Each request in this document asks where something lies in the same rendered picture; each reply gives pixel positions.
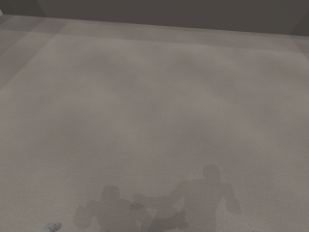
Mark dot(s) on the robot left hand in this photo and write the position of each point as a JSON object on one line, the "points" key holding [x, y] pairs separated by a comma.
{"points": [[51, 227]]}

